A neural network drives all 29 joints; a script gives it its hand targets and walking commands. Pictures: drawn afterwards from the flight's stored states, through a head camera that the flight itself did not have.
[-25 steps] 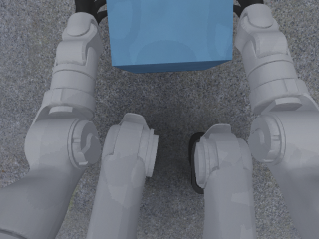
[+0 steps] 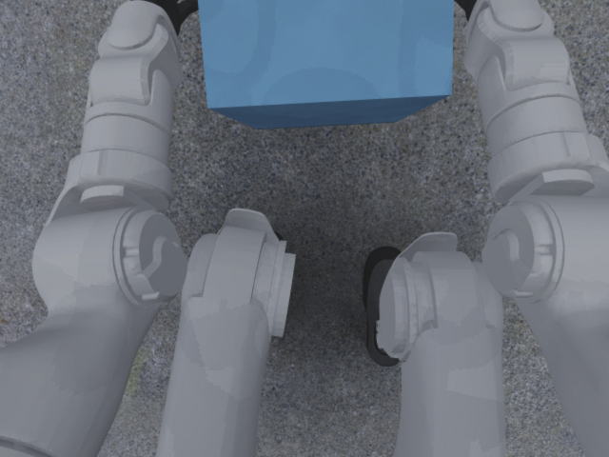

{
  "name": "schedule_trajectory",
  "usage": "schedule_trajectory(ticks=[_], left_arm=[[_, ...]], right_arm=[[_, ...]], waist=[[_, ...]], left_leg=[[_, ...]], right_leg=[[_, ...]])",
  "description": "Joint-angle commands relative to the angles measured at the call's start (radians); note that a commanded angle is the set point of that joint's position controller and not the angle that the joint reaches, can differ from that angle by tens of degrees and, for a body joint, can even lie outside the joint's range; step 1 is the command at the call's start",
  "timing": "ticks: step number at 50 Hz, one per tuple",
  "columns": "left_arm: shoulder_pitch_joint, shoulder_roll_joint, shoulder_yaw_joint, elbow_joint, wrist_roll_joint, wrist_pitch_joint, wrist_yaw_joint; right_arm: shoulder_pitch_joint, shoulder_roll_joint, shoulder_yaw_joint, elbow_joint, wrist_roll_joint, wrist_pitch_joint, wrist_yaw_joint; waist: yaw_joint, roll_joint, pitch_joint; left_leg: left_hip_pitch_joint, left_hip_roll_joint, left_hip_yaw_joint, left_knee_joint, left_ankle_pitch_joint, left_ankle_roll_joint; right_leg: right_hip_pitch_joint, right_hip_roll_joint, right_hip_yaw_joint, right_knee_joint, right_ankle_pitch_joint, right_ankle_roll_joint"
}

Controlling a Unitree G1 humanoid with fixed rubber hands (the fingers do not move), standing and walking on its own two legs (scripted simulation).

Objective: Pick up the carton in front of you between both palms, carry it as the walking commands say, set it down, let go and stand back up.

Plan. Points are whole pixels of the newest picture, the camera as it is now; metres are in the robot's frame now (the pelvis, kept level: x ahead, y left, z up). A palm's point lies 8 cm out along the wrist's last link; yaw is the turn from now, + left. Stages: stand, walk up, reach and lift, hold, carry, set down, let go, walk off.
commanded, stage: set down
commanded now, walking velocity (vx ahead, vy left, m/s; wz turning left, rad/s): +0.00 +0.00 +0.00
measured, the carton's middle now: (323, 26) +0.53 +0.05 -0.23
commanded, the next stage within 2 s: let go in 1.36 s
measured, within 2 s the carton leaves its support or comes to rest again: neither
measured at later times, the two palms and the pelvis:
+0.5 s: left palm out of the picture +0.53 +0.24 -0.12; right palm out of the picture +0.58 -0.13 -0.12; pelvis +0.00 +0.01 +0.01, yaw +1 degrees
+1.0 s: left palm out of the picture +0.52 +0.25 +0.04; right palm out of the picture +0.58 -0.14 +0.04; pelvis +0.01 +0.00 +0.14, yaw +1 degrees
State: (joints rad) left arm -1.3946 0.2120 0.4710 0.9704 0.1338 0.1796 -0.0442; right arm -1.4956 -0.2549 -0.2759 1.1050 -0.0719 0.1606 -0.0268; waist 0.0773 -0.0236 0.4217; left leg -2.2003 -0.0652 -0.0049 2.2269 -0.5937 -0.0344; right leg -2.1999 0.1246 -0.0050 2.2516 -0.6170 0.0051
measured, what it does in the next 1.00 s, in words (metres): rises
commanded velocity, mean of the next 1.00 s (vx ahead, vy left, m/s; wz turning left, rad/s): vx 0.00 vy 0.00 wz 0.00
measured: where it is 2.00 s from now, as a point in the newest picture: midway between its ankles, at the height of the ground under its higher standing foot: (320, 316)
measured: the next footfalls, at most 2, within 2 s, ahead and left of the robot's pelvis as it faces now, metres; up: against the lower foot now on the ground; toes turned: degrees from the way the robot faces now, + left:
none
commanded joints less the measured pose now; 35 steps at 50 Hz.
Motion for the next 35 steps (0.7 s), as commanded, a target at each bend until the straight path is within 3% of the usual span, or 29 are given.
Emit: schedule_trajectory(ticks=[1,3,5,6,9,12,17,25,30,35], left_arm=[[-0.336,-0.466,-0.18,0.033,-0.029,-0.011,-0.123],[-0.247,-0.145,-0.08,0.049,-0.015,-0.044,-0.041],[-0.196,0.203,-0.038,0.047,-0.044,-0.098,0.063],[-0.217,0.247,-0.059,0.05,-0.081,-0.116,0.089],[-0.268,0.289,-0.141,0.056,-0.198,-0.155,0.118],[-0.288,0.283,-0.231,0.045,-0.291,-0.169,0.116],[-0.253,0.296,-0.293,0.022,-0.376,-0.154,0.122],[-0.182,0.293,-0.264,-0.167,-0.343,-0.076,0.161],[-0.132,0.22,-0.228,-0.122,-0.286,-0.049,0.153],[-0.098,0.191,-0.202,-0.1,-0.253,-0.06,0.137]], right_arm=[[-0.335,0.485,0.155,-0.019,0.019,-0.009,0.129],[-0.248,0.161,0.081,-0.009,0.005,-0.033,0.058],[-0.22,-0.18,0.07,-0.036,0.04,-0.067,-0.037],[-0.247,-0.212,0.088,-0.039,0.082,-0.075,-0.059],[-0.298,-0.23,0.167,-0.048,0.188,-0.099,-0.075],[-0.311,-0.221,0.235,-0.079,0.26,-0.111,-0.067],[-0.278,-0.242,0.268,-0.115,0.311,-0.102,-0.068],[-0.217,-0.268,0.179,-0.257,0.242,-0.029,-0.096],[-0.141,-0.223,0.121,-0.167,0.188,-0.01,-0.078],[-0.109,-0.2,0.089,-0.131,0.151,-0.025,-0.055]], waist=[[0.027,-0.038,-0.792],[0.034,-0.03,-0.833],[0.045,-0.03,-0.924],[0.052,-0.029,-0.975],[0.058,-0.037,-1.077],[0.054,-0.049,-1.163],[0.046,-0.044,-1.33],[0.026,-0.024,-1.571],[0.013,0.001,-1.34],[0.012,-0.002,-1.324]], left_leg=[[0.35,-0.011,0.036,-0.155,0.21,0.024],[0.398,0.005,0.045,-0.159,0.225,0.007],[0.441,0.02,0.044,-0.157,0.262,0.0],[0.448,0.023,0.04,-0.15,0.298,0.001],[0.463,0.038,0.026,-0.129,0.392,0.008],[0.502,0.048,0.018,-0.12,0.452,0.014],[0.615,0.049,0.017,-0.142,0.49,0.017],[0.795,0.015,0.041,-0.273,0.446,0.022],[0.679,0.014,0.036,-0.372,0.357,0.016],[0.658,0.017,0.029,-0.453,0.363,0.009]], right_leg=[[0.343,0.002,0.006,-0.2,0.174,-0.008],[0.386,-0.014,0.001,-0.198,0.192,0.01],[0.44,-0.034,0.009,-0.192,0.223,0.026],[0.459,-0.04,0.015,-0.183,0.253,0.028],[0.477,-0.056,0.033,-0.158,0.343,0.025],[0.502,-0.068,0.033,-0.142,0.389,0.022],[0.551,-0.072,0.008,-0.148,0.386,0.016],[0.622,-0.044,-0.039,-0.271,0.301,-0.006],[0.482,-0.047,-0.032,-0.375,0.213,-0.009],[0.479,-0.046,-0.027,-0.459,0.231,-0.006]])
